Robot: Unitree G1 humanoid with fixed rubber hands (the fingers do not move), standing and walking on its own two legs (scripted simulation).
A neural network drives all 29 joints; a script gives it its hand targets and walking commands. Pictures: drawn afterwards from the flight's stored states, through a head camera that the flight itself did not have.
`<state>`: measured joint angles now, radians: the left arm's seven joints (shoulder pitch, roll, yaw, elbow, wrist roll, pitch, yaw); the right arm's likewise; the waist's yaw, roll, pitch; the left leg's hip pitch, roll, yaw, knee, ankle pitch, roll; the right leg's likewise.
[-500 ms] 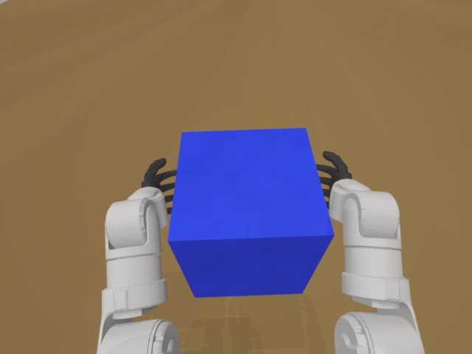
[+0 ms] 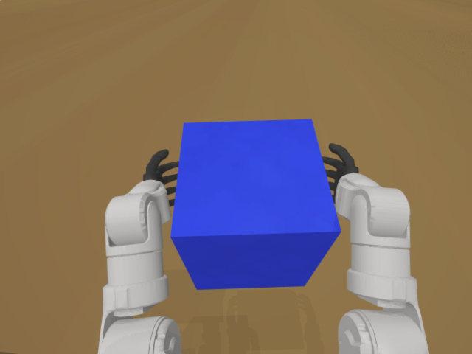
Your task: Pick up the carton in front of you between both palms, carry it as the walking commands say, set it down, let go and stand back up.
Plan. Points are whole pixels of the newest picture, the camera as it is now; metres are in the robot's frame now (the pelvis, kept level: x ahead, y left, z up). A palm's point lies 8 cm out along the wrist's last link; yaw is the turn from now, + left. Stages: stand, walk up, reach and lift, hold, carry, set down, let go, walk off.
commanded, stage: carry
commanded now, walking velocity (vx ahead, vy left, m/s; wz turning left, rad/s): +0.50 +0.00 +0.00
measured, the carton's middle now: (249, 211) +0.34 +0.00 +0.07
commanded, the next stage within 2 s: none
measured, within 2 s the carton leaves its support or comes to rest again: neither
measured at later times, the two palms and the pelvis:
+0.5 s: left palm (149, 116) +0.52 +0.20 +0.15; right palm (299, 110) +0.52 -0.10 +0.16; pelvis +0.17 +0.04 +0.00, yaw +2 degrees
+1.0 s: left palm (155, 7) +0.81 +0.22 +0.26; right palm (277, 6) +0.84 -0.08 +0.25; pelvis +0.47 +0.03 +0.09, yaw +3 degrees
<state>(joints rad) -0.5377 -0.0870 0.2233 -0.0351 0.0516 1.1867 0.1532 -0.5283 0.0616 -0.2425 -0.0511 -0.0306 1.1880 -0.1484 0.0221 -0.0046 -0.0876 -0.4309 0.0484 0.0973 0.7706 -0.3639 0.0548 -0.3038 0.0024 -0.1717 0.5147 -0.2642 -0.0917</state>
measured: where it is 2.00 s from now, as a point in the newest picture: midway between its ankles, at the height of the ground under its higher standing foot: (227, 180)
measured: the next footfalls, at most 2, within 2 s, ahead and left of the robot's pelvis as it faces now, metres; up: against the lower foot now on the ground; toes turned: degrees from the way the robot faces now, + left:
left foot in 0.18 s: +0.09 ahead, +0.13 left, +0.00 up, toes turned +7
right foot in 0.60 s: +0.45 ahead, -0.04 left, +0.09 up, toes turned -3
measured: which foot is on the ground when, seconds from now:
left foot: up 0.00-0.16, down 0.18-0.62, up 0.64-1.00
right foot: down 0.00-0.18, up 0.20-0.58, down 0.60-1.00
